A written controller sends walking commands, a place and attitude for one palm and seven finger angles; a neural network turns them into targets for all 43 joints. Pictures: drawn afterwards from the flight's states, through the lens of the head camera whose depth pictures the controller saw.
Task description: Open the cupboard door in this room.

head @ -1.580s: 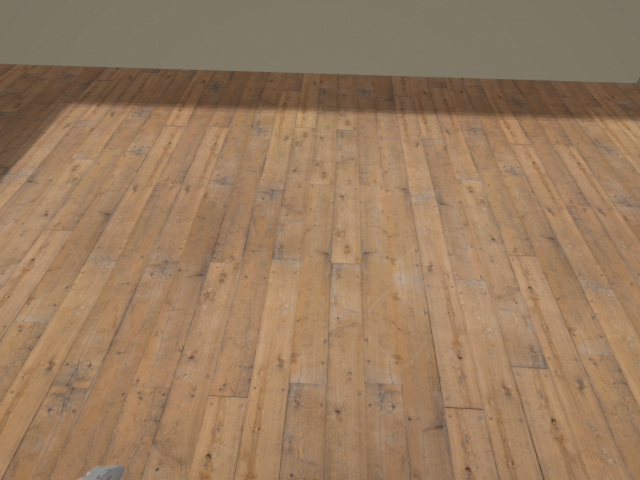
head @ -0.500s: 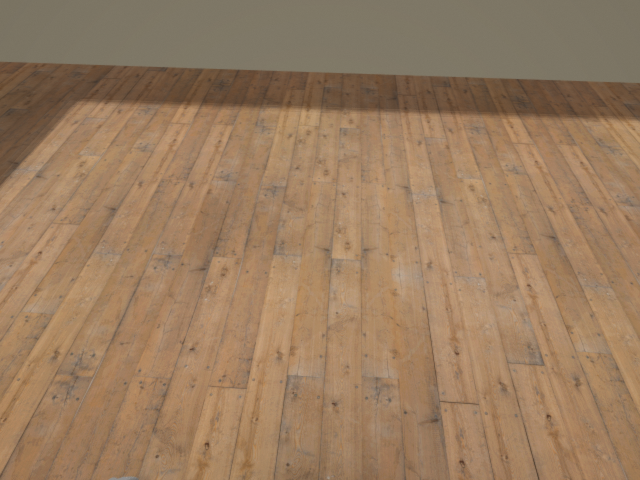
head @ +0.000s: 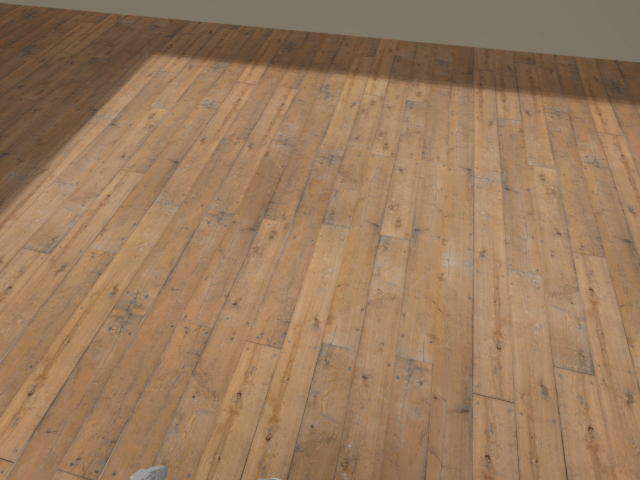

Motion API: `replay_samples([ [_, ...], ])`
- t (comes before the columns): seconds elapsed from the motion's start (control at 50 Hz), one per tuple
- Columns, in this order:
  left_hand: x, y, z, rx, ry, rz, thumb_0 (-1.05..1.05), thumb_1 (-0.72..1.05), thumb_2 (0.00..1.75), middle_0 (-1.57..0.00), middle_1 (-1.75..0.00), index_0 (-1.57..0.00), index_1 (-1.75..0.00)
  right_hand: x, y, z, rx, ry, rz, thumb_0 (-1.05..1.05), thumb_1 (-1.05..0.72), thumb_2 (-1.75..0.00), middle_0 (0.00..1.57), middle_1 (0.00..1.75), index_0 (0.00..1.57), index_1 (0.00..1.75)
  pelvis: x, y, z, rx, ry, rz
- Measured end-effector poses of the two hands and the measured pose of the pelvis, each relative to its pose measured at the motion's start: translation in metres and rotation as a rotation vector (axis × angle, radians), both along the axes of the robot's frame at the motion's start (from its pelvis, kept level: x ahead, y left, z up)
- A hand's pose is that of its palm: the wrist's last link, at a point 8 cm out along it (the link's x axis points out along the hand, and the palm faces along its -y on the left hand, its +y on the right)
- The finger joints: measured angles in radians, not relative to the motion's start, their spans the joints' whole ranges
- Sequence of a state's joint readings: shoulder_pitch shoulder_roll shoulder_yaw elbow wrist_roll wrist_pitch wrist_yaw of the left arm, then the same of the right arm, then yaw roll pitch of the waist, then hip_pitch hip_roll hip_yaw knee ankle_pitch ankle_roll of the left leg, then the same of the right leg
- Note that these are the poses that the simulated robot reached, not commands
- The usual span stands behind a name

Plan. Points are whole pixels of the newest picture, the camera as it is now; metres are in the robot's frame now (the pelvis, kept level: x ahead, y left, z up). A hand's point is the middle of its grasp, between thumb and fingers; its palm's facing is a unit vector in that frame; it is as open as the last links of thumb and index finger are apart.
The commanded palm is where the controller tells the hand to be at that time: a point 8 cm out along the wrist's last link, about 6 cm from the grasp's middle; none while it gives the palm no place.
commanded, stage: turn or walk to find it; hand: left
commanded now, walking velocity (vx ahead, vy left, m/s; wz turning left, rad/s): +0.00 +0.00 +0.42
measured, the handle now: out of the picture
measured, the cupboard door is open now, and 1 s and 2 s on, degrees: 0 0 0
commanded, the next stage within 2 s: none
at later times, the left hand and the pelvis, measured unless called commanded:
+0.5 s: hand out of the picture -0.06 +0.24 -0.18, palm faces +0.27 -0.93 -0.25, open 7.4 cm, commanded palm none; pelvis -0.03 +0.03 +0.00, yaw +13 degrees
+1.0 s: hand out of the picture -0.06 +0.19 -0.15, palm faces +0.44 -0.86 -0.25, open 7.4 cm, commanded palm none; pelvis -0.04 -0.02 +0.01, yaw +26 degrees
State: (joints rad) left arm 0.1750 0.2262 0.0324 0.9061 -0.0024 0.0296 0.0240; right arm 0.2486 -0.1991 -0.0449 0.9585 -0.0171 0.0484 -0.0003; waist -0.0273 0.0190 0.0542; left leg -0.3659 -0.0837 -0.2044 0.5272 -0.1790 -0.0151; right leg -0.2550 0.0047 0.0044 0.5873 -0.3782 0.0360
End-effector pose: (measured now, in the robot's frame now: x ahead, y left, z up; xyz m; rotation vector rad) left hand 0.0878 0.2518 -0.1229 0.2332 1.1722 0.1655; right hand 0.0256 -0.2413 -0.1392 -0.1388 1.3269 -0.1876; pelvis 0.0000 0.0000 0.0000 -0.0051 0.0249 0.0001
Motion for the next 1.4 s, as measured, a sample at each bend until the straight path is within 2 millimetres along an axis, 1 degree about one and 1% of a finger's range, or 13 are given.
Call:
replay_samples([
  [0.12, -0.037, -0.008, 0.009, 0.025, -0.010, 0.063, 0.01, 0.91, 0.90, -0.20, -0.30, -0.20, -0.30, 0.016, -0.028, 0.000, -0.018, -0.024, 0.047, 0.01, -0.91, -0.90, 0.20, 0.30, 0.20, 0.30, -0.009, -0.010, 0.002, 0.017, -0.032, 0.063],
  [0.22, -0.067, -0.007, 0.007, 0.011, 0.023, 0.119, 0.01, 0.91, 0.90, -0.20, -0.30, -0.20, -0.30, 0.036, -0.032, 0.010, -0.039, -0.045, 0.106, 0.01, -0.91, -0.90, 0.20, 0.30, 0.19, 0.30, -0.011, -0.009, 0.005, 0.036, -0.037, 0.122],
  [0.3, -0.096, -0.001, -0.003, -0.013, 0.055, 0.176, 0.01, 0.91, 0.90, -0.20, -0.30, -0.21, -0.30, 0.058, -0.018, 0.014, -0.053, -0.051, 0.181, 0.01, -0.91, -0.90, 0.20, 0.29, 0.19, 0.30, -0.015, -0.001, 0.003, 0.036, -0.029, 0.162],
  [0.4, -0.138, 0.021, -0.028, -0.046, 0.121, 0.265, 0.01, 0.90, 0.90, -0.20, -0.30, -0.21, -0.30, 0.090, 0.017, 0.014, -0.074, -0.119, 0.286, 0.01, -0.91, -0.90, 0.20, 0.29, 0.19, 0.30, -0.021, 0.019, -0.010, 0.018, -0.016, 0.216],
  [0.46, -0.156, 0.031, -0.031, -0.044, 0.172, 0.301, 0.01, 0.91, 0.90, -0.20, -0.30, -0.20, -0.30, 0.098, 0.037, 0.021, -0.067, -0.157, 0.321, 0.01, -0.91, -0.90, 0.20, 0.30, 0.19, 0.30, -0.026, 0.024, -0.008, 0.020, -0.021, 0.219],
  [0.54, -0.161, 0.037, -0.022, -0.047, 0.163, 0.331, 0.01, 0.91, 0.90, -0.20, -0.30, -0.20, -0.30, 0.097, 0.054, 0.027, -0.048, -0.169, 0.350, 0.01, -0.91, -0.90, 0.20, 0.30, 0.20, 0.30, -0.029, 0.027, 0.001, 0.008, -0.028, 0.245],
  [0.64, -0.151, 0.037, -0.009, -0.034, 0.091, 0.351, 0.01, 0.91, 0.90, -0.20, -0.30, -0.20, -0.30, 0.089, 0.060, 0.022, -0.012, -0.149, 0.369, 0.01, -0.90, -0.90, 0.21, 0.30, 0.20, 0.30, -0.033, 0.023, 0.005, 0.006, -0.034, 0.285],
  [0.82, -0.133, 0.007, 0.006, 0.026, -0.054, 0.375, 0.01, 0.91, 0.90, -0.20, -0.30, -0.20, -0.30, 0.076, 0.026, -0.008, 0.035, -0.082, 0.384, 0.01, -0.90, -0.90, 0.21, 0.30, 0.20, 0.30, -0.037, -0.007, -0.005, 0.021, -0.041, 0.372],
  [0.94, -0.160, -0.017, 0.012, 0.009, -0.036, 0.436, 0.01, 0.91, 0.90, -0.20, -0.30, -0.20, -0.30, 0.077, 0.009, -0.001, 0.014, -0.035, 0.425, 0.01, -0.91, -0.90, 0.20, 0.30, 0.20, 0.30, -0.041, -0.015, 0.003, 0.035, -0.046, 0.432],
  [1.04, -0.189, -0.026, 0.003, -0.027, 0.008, 0.491, 0.01, 0.91, 0.90, -0.20, -0.30, -0.21, -0.30, 0.077, 0.010, 0.008, -0.018, -0.007, 0.472, 0.01, -0.91, -0.90, 0.20, 0.30, 0.19, 0.30, -0.046, -0.014, 0.006, 0.037, -0.039, 0.480],
  [1.2, -0.259, -0.016, -0.030, -0.088, 0.088, 0.618, 0.01, 0.90, 0.90, -0.20, -0.30, -0.21, -0.30, 0.091, 0.056, 0.013, -0.061, -0.070, 0.600, 0.01, -0.91, -0.90, 0.20, 0.30, 0.19, 0.30, -0.068, 0.008, -0.009, 0.010, -0.029, 0.562],
  [1.26, -0.280, -0.010, -0.033, -0.093, 0.139, 0.648, 0.01, 0.91, 0.90, -0.20, -0.30, -0.20, -0.30, 0.092, 0.076, 0.020, -0.054, -0.109, 0.629, 0.01, -0.91, -0.90, 0.20, 0.30, 0.19, 0.30, -0.074, 0.013, -0.006, 0.011, -0.033, 0.567],
  [1.4, -0.290, 0.002, -0.015, -0.076, 0.106, 0.692, 0.01, 0.91, 0.90, -0.20, -0.30, -0.20, -0.30, 0.086, 0.101, 0.028, -0.018, -0.127, 0.676, 0.01, -0.91, -0.90, 0.20, 0.30, 0.20, 0.30, -0.081, 0.017, 0.007, 0.003, -0.035, 0.611],
])
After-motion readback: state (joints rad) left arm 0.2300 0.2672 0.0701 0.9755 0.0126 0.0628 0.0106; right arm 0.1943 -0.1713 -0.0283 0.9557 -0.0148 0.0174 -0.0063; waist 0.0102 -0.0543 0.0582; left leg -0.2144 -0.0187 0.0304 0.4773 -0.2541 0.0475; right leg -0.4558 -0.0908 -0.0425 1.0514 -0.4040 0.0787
